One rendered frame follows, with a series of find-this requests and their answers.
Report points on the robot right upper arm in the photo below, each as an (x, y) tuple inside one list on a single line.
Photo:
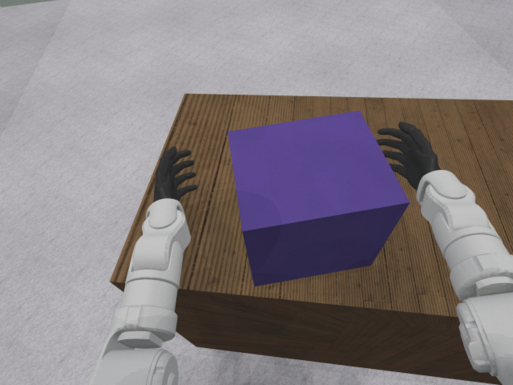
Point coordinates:
[(486, 328)]

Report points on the carton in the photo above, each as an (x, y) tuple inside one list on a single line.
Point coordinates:
[(316, 196)]

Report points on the robot left upper arm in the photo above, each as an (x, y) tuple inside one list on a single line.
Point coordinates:
[(137, 367)]

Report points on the robot right hand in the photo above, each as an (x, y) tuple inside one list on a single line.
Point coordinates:
[(418, 158)]

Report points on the right robot forearm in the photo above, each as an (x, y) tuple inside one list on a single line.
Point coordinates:
[(479, 263)]

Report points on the left robot forearm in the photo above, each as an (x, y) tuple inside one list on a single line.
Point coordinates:
[(146, 316)]

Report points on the pedestal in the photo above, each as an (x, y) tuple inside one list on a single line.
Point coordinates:
[(398, 314)]

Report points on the robot left hand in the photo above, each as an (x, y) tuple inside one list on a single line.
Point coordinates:
[(166, 184)]

